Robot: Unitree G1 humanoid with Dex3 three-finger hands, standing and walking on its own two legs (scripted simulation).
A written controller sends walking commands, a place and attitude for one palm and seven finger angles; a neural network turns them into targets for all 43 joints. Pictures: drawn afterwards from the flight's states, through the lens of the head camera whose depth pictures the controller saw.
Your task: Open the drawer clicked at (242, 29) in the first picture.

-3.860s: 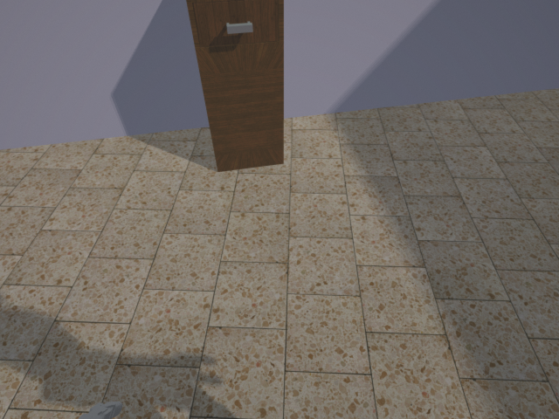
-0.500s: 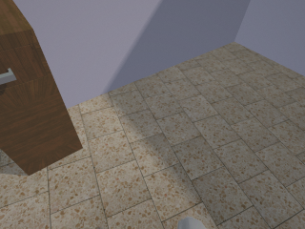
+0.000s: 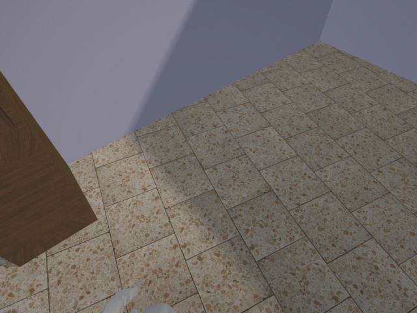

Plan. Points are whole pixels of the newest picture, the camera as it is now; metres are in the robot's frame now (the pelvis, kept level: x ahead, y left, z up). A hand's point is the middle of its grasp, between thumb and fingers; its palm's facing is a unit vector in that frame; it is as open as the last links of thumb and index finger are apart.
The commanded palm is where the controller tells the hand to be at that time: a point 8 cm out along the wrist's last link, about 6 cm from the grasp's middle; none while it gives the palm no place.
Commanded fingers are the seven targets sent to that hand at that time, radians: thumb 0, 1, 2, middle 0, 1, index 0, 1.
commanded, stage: turn to face it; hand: left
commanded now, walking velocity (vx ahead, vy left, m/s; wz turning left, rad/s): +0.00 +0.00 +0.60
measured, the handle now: out of the picture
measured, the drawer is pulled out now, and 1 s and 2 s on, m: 0.00 0.00 0.00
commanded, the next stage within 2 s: take the last steps up to it in 0.96 s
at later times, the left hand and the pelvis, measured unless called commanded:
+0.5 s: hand out of the picture +0.04 +0.25 -0.16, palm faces +0.31 -0.90 -0.30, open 7.4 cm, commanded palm none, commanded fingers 0.00 0.90 0.90 -0.20 -0.30 -0.20 -0.30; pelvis +0.02 +0.01 +0.00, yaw +16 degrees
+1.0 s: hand out of the picture -0.08 +0.14 -0.15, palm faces +0.56 -0.78 -0.26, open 7.3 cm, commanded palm none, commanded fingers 0.00 0.90 0.90 -0.20 -0.30 -0.20 -0.30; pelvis +0.00 -0.04 +0.00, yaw +34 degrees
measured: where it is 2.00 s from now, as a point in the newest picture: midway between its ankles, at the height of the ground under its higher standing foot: outside the picture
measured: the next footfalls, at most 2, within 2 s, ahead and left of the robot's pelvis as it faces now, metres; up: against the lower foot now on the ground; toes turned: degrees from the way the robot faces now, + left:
left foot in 0.18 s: +0.06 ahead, +0.14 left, +0.00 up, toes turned +16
right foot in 0.60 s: +0.10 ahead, -0.11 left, +0.00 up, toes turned +18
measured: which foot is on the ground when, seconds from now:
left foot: up 0.00-0.16, down 0.18-0.60, up 0.62-1.00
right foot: down 0.00-0.18, up 0.20-0.58, down 0.60-1.00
